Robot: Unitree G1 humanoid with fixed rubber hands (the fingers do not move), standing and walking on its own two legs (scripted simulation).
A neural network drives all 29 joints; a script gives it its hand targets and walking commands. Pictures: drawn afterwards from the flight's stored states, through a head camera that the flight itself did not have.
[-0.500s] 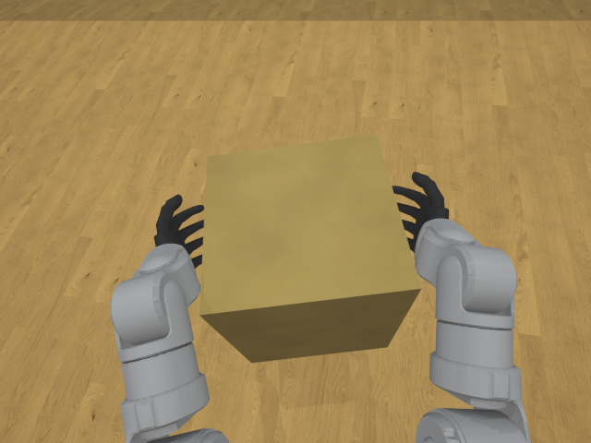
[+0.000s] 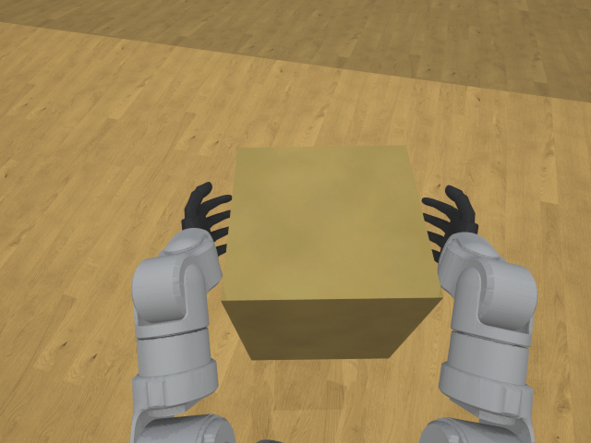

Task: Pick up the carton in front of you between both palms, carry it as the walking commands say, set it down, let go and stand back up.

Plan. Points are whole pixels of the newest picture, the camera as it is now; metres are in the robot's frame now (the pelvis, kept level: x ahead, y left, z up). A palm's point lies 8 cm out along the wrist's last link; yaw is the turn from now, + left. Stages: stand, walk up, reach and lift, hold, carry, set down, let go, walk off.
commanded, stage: carry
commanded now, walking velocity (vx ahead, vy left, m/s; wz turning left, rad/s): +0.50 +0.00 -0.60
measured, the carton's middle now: (320, 263) +0.36 +0.04 +0.06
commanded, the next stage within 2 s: none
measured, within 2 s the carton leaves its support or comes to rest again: neither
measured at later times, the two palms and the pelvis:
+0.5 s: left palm (341, 52) +0.70 +0.04 +0.20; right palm (541, 94) +0.57 -0.24 +0.21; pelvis +0.32 +0.02 +0.06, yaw -19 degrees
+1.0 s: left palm out of the picture +1.00 -0.18 +0.25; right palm out of the picture +0.82 -0.43 +0.24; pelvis +0.63 -0.11 +0.10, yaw -35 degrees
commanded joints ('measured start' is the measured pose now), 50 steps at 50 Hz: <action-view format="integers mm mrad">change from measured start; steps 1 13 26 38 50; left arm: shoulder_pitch -721 -483 -518 -713 -533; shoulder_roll -821 -632 -627 -825 -626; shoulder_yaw -670 -469 -475 -673 -524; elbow -165 -31 -64 -168 -123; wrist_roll -290 -59 -56 -254 -123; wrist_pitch -30 34 -25 -21 15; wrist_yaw -78 -31 -6 -57 -33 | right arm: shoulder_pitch -587 -585 -624 -586 -510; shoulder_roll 619 593 634 608 590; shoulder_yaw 544 615 698 521 630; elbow -37 58 -72 -40 -11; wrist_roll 108 170 279 120 162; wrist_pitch -29 4 -46 -22 -13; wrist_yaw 9 6 23 13 1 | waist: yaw -95 -256 -204 -64 -260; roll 1 402 140 41 367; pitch -475 -598 -311 -485 -622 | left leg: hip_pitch -245 802 639 -344 821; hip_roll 41 387 310 60 394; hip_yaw -10 -638 121 -42 -743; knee -79 -1149 -1209 64 -1194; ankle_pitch -43 -61 337 -110 -5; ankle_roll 13 202 106 -10 252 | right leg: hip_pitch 494 -212 -316 636 -257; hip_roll -274 5 -180 -314 -15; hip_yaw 491 69 12 601 153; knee -235 470 281 -208 613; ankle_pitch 279 -18 13 456 -132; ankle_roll -154 107 83 -185 115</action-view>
